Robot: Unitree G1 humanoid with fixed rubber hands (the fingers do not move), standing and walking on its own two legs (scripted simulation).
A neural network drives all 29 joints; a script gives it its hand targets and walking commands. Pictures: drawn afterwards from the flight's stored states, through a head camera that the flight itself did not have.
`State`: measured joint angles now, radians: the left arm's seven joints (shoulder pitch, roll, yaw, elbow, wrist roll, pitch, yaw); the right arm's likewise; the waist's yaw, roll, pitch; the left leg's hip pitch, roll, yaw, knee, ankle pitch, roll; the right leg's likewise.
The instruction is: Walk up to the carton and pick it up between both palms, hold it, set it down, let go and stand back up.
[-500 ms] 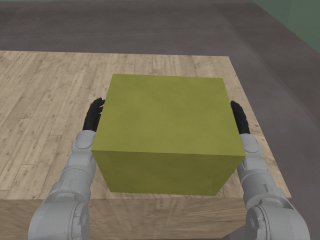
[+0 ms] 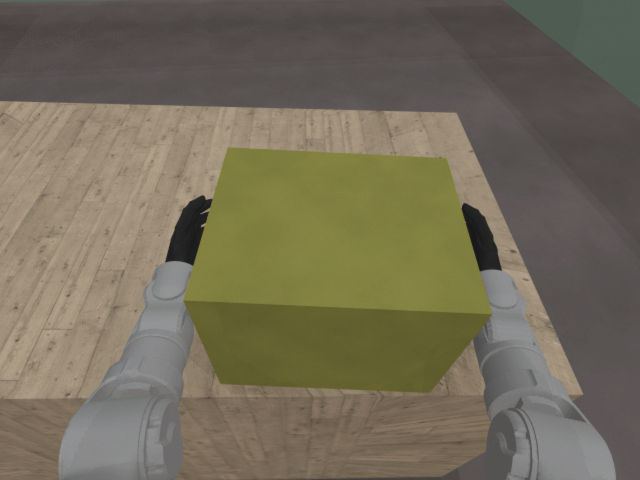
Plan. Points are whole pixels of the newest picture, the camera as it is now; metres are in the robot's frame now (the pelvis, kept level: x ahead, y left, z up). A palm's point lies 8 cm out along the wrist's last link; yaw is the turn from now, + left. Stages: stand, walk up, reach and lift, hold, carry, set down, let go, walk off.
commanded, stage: set down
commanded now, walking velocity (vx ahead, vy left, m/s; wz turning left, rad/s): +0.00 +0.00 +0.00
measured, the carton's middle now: (331, 273) +0.40 -0.01 +0.04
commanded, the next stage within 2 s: none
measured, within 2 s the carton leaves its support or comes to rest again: neither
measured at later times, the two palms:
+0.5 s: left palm (181, 272) +0.40 +0.20 +0.02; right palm (468, 284) +0.39 -0.20 +0.03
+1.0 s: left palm (162, 288) +0.37 +0.22 +0.03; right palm (510, 305) +0.35 -0.24 +0.04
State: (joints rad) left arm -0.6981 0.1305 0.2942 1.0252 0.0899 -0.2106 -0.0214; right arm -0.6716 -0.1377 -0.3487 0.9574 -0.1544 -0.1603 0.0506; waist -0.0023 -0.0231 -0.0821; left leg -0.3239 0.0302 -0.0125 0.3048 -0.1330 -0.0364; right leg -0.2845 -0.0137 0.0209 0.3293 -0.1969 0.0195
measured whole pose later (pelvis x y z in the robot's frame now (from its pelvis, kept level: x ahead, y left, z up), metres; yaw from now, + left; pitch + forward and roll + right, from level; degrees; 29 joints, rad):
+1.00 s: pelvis -0.03 +0.00 -0.02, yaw -2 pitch +17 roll -2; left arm -0.60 0.26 0.10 0.84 -0.21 -0.07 0.06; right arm -0.59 -0.33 0.03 0.97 0.39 -0.20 0.01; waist 0.00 -0.02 -0.21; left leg -0.65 0.08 -0.02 0.51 -0.17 -0.05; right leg -0.56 0.04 0.02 0.43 -0.17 0.02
